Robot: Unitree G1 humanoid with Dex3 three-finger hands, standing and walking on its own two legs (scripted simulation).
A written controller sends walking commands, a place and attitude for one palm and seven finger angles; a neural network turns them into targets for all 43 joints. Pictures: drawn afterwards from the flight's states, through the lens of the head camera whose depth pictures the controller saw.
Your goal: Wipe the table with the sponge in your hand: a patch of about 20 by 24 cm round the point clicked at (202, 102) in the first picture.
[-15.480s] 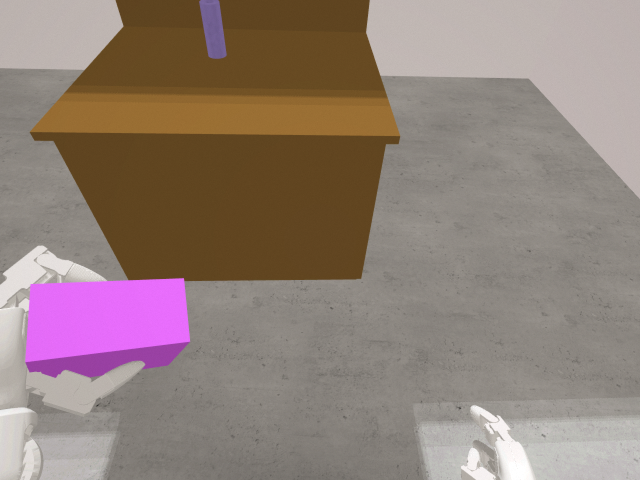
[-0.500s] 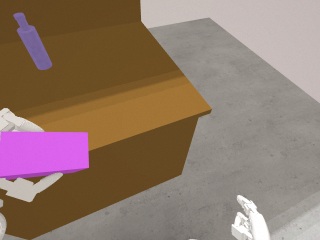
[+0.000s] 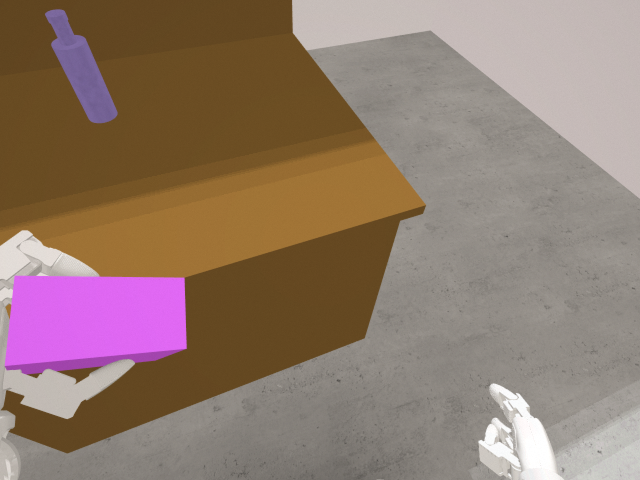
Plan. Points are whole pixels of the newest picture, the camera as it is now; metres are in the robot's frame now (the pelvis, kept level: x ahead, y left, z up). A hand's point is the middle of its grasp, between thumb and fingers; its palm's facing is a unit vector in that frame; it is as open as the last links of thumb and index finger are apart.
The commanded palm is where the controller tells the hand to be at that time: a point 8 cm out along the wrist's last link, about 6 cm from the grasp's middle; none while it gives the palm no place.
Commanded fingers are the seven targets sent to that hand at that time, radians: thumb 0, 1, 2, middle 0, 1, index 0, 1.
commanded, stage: come to a stop and stand still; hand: left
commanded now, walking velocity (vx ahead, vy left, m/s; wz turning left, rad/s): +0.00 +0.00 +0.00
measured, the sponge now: (123, 324) +0.23 +0.20 +0.14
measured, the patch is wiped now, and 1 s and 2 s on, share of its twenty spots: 0.00 0.00 0.00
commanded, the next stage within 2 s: look again from close up in 0.82 s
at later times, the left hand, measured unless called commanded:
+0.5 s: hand (9, 408) +0.15 +0.24 +0.17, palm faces +0.37 -0.84 -0.40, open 10.3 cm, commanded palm +0.10 +0.29 +0.18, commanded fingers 0.00 0.10 1.30 -1.20 -1.60 -1.20 -1.60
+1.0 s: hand out of the picture +0.16 +0.27 +0.20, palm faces +0.46 -0.76 -0.46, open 10.3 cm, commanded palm +0.07 +0.28 +0.18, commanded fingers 0.00 0.10 1.30 -1.20 -1.60 -1.20 -1.60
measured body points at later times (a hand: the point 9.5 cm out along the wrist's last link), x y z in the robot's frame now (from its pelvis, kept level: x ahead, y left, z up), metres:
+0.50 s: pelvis -0.07 +0.01 +0.00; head -0.06 +0.01 +0.45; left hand +0.12 +0.29 +0.19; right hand +0.08 -0.22 -0.09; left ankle +0.00 +0.12 -0.73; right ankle +0.00 -0.10 -0.73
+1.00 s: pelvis -0.08 +0.00 +0.00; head -0.07 +0.01 +0.45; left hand +0.13 +0.31 +0.22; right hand +0.08 -0.21 -0.08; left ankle -0.01 +0.12 -0.73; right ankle +0.00 -0.10 -0.73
